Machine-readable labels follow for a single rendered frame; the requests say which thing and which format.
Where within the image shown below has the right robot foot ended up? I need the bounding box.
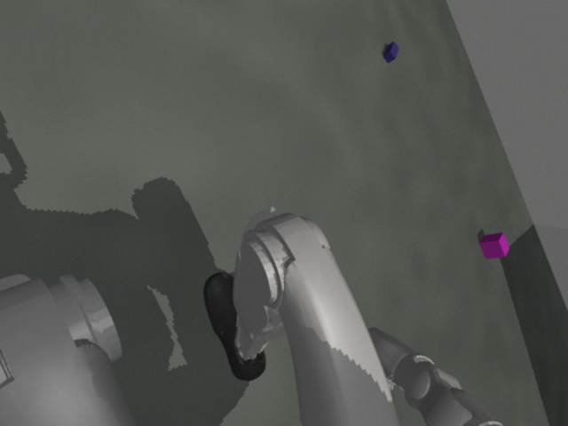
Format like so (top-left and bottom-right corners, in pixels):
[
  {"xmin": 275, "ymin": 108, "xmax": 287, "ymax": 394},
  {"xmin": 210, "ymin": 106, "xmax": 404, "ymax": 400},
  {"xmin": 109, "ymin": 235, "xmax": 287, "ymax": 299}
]
[{"xmin": 203, "ymin": 272, "xmax": 266, "ymax": 381}]

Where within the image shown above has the right robot arm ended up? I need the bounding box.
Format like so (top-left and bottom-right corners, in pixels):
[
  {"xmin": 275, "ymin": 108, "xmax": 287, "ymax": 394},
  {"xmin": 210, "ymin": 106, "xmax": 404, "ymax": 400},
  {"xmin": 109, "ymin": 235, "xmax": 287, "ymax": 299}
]
[{"xmin": 394, "ymin": 353, "xmax": 503, "ymax": 426}]

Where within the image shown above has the right robot hand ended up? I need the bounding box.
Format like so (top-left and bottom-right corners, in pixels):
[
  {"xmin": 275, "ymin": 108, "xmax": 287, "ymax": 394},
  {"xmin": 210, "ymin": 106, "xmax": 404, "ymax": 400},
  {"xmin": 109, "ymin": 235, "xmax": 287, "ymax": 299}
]
[{"xmin": 368, "ymin": 327, "xmax": 417, "ymax": 390}]

